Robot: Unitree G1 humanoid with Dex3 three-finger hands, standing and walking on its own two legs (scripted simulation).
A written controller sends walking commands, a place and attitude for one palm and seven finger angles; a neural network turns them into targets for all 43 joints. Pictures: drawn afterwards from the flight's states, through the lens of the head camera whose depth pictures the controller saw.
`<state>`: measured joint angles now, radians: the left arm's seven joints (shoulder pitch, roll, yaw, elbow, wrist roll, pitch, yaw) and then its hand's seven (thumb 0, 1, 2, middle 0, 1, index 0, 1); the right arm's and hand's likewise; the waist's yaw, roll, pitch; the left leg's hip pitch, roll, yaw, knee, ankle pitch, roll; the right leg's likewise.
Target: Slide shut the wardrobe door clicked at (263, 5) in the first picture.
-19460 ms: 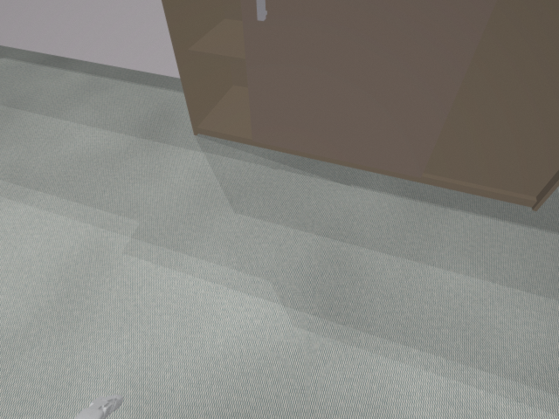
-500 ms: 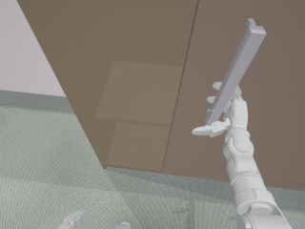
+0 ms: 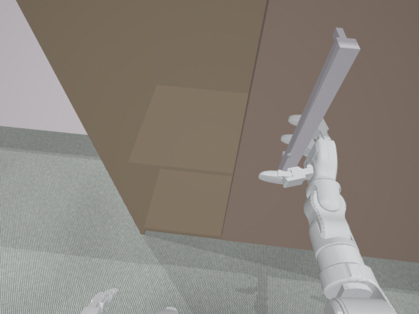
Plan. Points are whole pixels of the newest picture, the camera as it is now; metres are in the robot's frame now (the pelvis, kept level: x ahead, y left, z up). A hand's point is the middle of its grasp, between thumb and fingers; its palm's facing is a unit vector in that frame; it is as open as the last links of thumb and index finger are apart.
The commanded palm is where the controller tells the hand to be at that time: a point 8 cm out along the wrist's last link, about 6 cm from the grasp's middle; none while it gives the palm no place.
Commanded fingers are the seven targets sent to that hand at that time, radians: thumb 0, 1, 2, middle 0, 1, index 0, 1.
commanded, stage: grip the handle and tug to test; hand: right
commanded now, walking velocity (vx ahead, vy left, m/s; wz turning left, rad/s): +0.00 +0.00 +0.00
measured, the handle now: (306, 117) +0.46 -0.13 +0.13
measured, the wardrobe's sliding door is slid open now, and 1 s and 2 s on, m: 0.36 0.36 0.36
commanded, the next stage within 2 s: tug the door sideways, standing still in 1.22 s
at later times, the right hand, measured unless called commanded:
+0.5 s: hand (290, 154) +0.41 -0.11 +0.08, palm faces +0.03 +1.00 -0.01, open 6.1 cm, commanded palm +0.38 -0.15 +0.09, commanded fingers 0.00 -0.90 -0.90 0.45 1.40 0.45 1.40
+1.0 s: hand (289, 154) +0.41 -0.10 +0.08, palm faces +0.04 +1.00 -0.01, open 6.1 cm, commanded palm +0.37 -0.14 +0.09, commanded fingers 0.00 -0.90 -0.90 0.45 1.40 0.45 1.40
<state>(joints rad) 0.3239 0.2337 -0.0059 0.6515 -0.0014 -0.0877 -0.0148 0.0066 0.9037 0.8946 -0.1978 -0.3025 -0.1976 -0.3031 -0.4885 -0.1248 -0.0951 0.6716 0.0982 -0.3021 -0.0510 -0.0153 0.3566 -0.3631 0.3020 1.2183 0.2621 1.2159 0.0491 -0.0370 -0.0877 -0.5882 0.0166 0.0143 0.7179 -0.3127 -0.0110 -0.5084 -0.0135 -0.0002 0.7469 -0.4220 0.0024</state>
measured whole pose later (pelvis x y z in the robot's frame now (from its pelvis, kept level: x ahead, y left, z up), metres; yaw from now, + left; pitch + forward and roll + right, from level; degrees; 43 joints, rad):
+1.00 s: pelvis +0.00 +0.00 +0.00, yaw +1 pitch +11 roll +0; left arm 0.33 0.24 -0.01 0.63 0.00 -0.09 -0.02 0.01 0.90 0.89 -0.20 -0.30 -0.20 -0.30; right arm -0.47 -0.14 -0.13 0.65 0.11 -0.29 -0.05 0.01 -0.67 -0.78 0.34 1.39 0.33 1.39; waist 0.06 -0.04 -0.09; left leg -0.60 0.01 0.00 0.71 -0.30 -0.01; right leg -0.51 -0.02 -0.01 0.74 -0.42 0.00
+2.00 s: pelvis +0.05 -0.02 +0.00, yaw -5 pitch +12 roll +2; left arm 0.33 0.20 0.00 0.62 0.02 -0.09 -0.07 0.01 0.90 0.89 -0.20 -0.30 -0.20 -0.30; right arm -0.28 -0.02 0.13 0.33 0.05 -0.19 -0.19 0.01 -0.70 -0.81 0.28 1.39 0.25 1.39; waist 0.01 -0.07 -0.11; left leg -0.49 0.04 0.07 0.67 -0.38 -0.03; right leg -0.46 0.01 0.06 0.72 -0.48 -0.02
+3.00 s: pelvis +0.06 +0.13 +0.01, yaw -9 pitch -2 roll +1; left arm 0.13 0.20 0.00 0.66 -0.02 0.05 0.06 0.01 0.90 0.89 -0.20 -0.30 -0.20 -0.30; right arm -0.47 -0.18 -0.02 0.53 0.11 -0.09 -0.16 0.05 -0.67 -0.84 0.34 1.23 0.31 1.39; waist -0.06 -0.05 0.17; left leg -0.26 0.03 0.09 0.63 -0.31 0.00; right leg -0.22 -0.19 0.00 0.63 -0.30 0.06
